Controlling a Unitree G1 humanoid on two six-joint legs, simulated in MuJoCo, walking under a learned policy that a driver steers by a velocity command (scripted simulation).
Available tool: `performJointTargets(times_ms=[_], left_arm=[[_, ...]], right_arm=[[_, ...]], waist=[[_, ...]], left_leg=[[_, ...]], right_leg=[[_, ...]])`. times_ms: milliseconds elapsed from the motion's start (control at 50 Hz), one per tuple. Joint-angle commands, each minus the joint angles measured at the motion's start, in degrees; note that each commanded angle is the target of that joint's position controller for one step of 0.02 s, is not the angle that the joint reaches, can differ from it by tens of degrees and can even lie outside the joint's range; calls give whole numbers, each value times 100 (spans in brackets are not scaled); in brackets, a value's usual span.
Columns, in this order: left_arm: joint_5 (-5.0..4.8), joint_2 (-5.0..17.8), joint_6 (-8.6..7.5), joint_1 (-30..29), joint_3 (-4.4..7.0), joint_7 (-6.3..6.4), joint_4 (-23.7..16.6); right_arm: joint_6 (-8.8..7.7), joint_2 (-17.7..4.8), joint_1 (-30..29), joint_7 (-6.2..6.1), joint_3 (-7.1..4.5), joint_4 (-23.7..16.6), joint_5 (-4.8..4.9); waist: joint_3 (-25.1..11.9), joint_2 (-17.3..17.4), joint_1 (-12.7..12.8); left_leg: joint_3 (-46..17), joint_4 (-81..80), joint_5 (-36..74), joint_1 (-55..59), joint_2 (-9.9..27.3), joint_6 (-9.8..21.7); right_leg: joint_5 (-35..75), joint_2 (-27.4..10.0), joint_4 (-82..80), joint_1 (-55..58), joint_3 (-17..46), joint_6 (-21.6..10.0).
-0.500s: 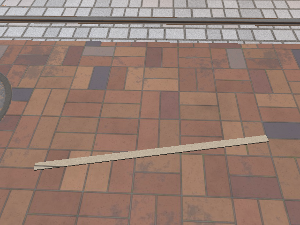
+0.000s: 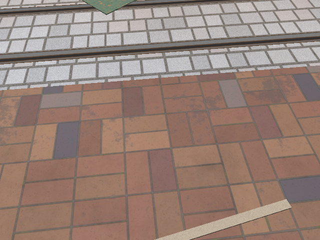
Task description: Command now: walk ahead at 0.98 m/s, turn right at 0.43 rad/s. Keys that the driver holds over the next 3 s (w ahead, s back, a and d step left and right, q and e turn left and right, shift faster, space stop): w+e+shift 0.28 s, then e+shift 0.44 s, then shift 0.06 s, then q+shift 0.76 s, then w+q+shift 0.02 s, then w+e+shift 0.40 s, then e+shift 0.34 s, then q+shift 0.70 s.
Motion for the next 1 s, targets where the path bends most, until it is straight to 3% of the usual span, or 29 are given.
performJointTargets(times_ms=[20,80,140,160,180,200,240,280,320,360,400,420,480,520,540,560,580,600,620,680,720,780,840,900,920,940,960,980,1000], left_arm=[[-73,131,-55,-650,-65,-38,-377],[-18,425,-63,-296,5,14,-261],[-16,1080,-13,2560,320,100,533],[-13,1278,66,2978,465,190,673],[147,1819,140,2462,604,210,568],[46,1672,159,2388,625,208,536],[20,1011,133,1952,504,265,555],[-25,857,13,1717,413,340,501],[-124,989,-124,1615,383,342,412],[-129,1246,-166,1683,438,334,386],[-164,1243,-95,2027,482,296,460],[-480,703,-71,2231,357,399,341],[-378,1135,47,2141,423,522,272],[-335,1023,104,1533,399,571,-53],[-89,252,186,1834,181,593,-260],[-190,339,193,3169,135,530,-465],[-275,891,299,3373,210,468,-439],[-384,1053,401,2785,257,468,-681],[-334,1199,497,2105,335,536,-766],[-316,842,694,1815,349,563,-1063],[-280,577,640,1535,282,584,-1276],[-234,627,579,1418,252,492,-1303],[-175,739,602,1083,230,398,-1371],[-51,618,565,1201,195,348,-1224],[1,773,552,1234,221,384,-1245],[117,1357,566,1244,305,479,-1421],[197,1725,583,913,427,530,-1459],[170,1692,538,819,475,528,-1488],[113,1490,483,570,422,528,-1450]], right_arm=[[-162,-639,-24,-101,-23,-290,20],[-31,-1034,65,-333,-65,-294,-108],[222,-1508,-679,-489,-236,-544,-258],[174,-1275,-1032,-384,-212,-665,-290],[39,-406,-706,-224,-27,-1217,-75],[-94,-677,-1202,-207,24,-1536,4],[-217,-862,-1750,-134,24,-1682,-115],[22,-709,-1756,-86,82,-1754,-368],[212,-669,-1976,-54,121,-1966,-397],[224,-571,-2630,-50,194,-2329,-321],[200,-455,-2893,-41,269,-2458,-234],[-49,-415,-3606,-143,175,-2725,67],[-153,-958,-3385,-287,-83,-2911,186],[-107,-1249,-1853,-390,-241,-2646,9],[-2,-1388,-910,-395,-197,-2427,-140],[40,-1329,-835,-294,-90,-2534,-436],[150,-1308,-1327,-223,-182,-2614,-204],[249,-1139,-2024,-263,-193,-2715,-71],[352,-780,-2316,-359,-92,-2765,-52],[385,-878,-2881,-324,-107,-2528,-87],[327,-1103,-2837,-278,-227,-2314,-88],[380,-1298,-2847,-257,-305,-2167,-35],[450,-1376,-2726,-150,-297,-2008,128],[469,-1028,-2703,-5,-109,-1834,218],[447,-729,-2426,57,20,-1717,153],[448,-462,-2136,133,131,-1763,-66],[504,-822,-2037,75,-13,-1846,92],[587,-1444,-2151,-19,-210,-1826,223],[681,-1560,-2020,-90,-324,-1789,292]], waist=[[943,223,121],[244,712,404],[-1023,965,1854],[-1041,475,1899],[-1228,-1496,871],[-1560,-679,1067],[-267,645,594],[197,822,112],[584,796,-81],[752,573,19],[356,160,331],[176,441,675],[-325,-481,396],[-1279,-780,-515],[-2328,164,-529],[-3546,1676,81],[-3555,1555,158],[-2834,1278,278],[-1950,495,201],[-420,444,621],[-424,672,544],[-979,627,542],[-960,719,428],[-847,620,598],[-837,533,564],[-1065,-561,325],[-894,-1390,326],[-594,-1149,530],[-352,-1042,373]], left_leg=[[151,-875,4276,-1073,1433,-101],[475,487,7823,247,1664,-394],[465,4651,8297,-376,1842,-403],[368,6713,4238,-1915,1218,-247],[-260,8847,-1191,-4966,239,-593],[-1221,8921,-733,-5921,436,-437],[-1264,7505,51,-5546,984,-265],[-1220,6931,-87,-4909,1215,-496],[-913,6021,-173,-4442,1289,-758],[-505,4755,639,-3899,1056,-883],[-254,3494,1865,-3066,598,-726],[-525,2681,2155,-2652,130,-790],[-837,1506,2898,-1737,-141,-748],[-1102,1377,4099,25,456,-503],[-2390,2528,6541,1566,2193,27],[-4442,2697,7854,2282,3848,1032],[-4669,2514,6248,1981,3944,1501],[-4199,1975,3515,1280,3538,1368],[-3458,1518,2408,132,2941,1054],[-1698,861,2707,-2409,2182,728],[-1110,708,3482,-2513,2130,822],[-900,804,3703,-2305,2311,965],[-865,875,3020,-2408,2264,937],[-875,1308,1590,-2819,1913,489],[-789,1563,800,-3197,1576,29],[-416,2797,-1056,-3673,1036,-523],[-501,3958,-1931,-4083,776,-708],[-684,5022,-1748,-4133,830,-776],[-755,5597,-1433,-4340,846,-793]], right_leg=[[620,464,-922,1126,-519,-247],[-75,1151,-1165,1708,-949,-422],[-957,1281,-1614,4422,-474,-859],[-1777,758,-1303,5539,313,-1021],[-1328,-670,-1478,7219,3431,-2145],[-2694,-969,-2760,7423,4832,-2428],[-2670,-644,-3498,5485,3980,-1728],[-1907,-134,-3589,4045,3191,-1483],[27,184,-3596,2943,2570,-1371],[2175,591,-3382,2288,1987,-1116],[2732,1050,-2887,2294,1600,-539],[1576,1185,-2666,2114,1992,-200],[1064,1180,-1828,2832,2516,229],[711,1517,283,2595,2285,710],[-4131,1853,2258,1747,1695,866],[-5374,1740,3972,1274,1986,907],[-4777,1120,4845,843,1790,1110],[-4008,701,4733,251,1367,1128],[-3475,477,4437,258,983,1186],[-3308,143,3189,1141,704,1135],[-3022,65,2210,1323,526,1100],[-2282,63,1007,2022,528,906],[-2087,362,-26,2660,433,726],[-1339,606,-1940,3957,281,427],[-1074,342,-2409,4623,567,310],[362,-1162,-2480,5098,2056,-72],[-148,-1897,-2792,4100,2348,-983],[-766,-1665,-2990,3595,2149,-1123],[-1045,-1383,-3048,3397,1720,-893]])
Next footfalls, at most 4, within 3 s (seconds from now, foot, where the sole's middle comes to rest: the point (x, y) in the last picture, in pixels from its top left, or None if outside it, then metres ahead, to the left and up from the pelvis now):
0.16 right None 0.35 -0.05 -0.77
0.54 left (162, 178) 0.78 -0.02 -0.77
0.92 right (211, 212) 0.60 -0.22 -0.77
1.30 left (155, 189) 0.72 0.02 -0.77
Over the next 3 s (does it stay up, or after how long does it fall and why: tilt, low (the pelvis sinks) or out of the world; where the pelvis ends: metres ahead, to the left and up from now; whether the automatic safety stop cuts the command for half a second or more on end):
stays up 1.00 -0.33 0.01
